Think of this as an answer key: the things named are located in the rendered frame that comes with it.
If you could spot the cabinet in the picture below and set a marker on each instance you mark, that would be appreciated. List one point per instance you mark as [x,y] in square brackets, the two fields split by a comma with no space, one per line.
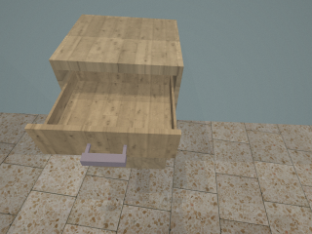
[114,44]

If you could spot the drawer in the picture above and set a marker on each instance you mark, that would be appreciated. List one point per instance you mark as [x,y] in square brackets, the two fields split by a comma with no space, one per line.
[110,110]

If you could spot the handle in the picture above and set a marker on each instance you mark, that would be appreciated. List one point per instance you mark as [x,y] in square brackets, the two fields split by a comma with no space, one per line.
[104,159]

